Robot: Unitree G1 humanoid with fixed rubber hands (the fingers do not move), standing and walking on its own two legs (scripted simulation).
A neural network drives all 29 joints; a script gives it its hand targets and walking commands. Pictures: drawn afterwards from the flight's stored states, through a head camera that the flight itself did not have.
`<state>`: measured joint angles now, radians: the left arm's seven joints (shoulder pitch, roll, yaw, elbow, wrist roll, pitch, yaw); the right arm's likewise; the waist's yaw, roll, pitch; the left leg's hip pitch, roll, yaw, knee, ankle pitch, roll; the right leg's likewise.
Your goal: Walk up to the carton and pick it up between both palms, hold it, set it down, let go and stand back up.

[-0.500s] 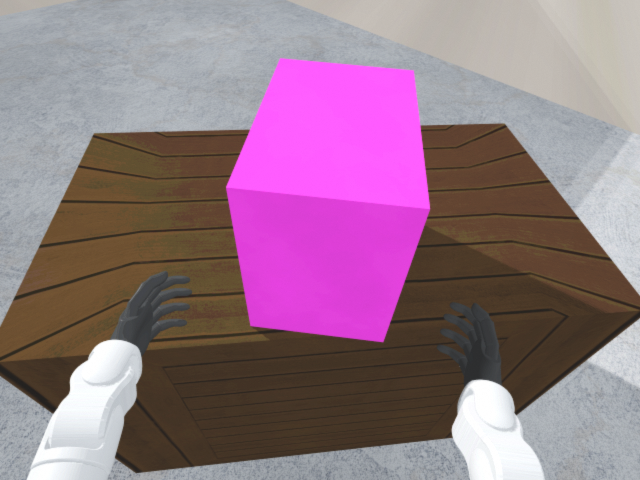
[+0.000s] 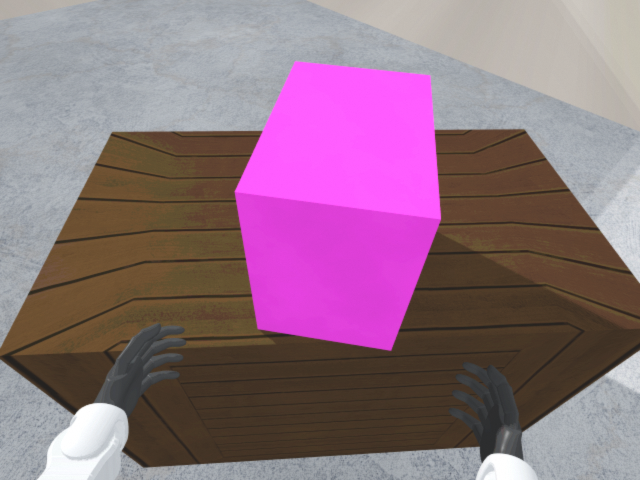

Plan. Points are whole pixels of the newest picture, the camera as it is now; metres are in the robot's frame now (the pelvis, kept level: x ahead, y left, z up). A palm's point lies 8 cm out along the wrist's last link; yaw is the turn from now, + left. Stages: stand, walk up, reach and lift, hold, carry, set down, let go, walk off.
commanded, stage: set down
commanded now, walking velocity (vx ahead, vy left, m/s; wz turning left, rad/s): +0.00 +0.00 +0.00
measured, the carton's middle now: (342, 204) +0.48 -0.01 +0.07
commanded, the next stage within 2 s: let go in 1.80 s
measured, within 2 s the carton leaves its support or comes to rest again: neither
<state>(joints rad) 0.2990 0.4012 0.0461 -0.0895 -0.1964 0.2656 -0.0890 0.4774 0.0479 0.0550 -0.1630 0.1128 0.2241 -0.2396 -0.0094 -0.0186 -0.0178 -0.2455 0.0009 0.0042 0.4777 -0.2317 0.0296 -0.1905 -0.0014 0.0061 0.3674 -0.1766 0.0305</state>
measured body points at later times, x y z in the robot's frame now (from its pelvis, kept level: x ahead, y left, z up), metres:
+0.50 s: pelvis +0.02 -0.01 +0.00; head +0.04 +0.01 +0.45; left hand +0.23 +0.23 +0.00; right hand +0.19 -0.19 +0.00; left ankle +0.01 +0.09 -0.74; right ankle +0.01 -0.14 -0.74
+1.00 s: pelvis +0.02 -0.01 +0.00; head +0.05 +0.00 +0.45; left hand +0.20 +0.23 -0.04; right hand +0.18 -0.20 -0.04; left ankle +0.01 +0.09 -0.74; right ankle +0.01 -0.14 -0.74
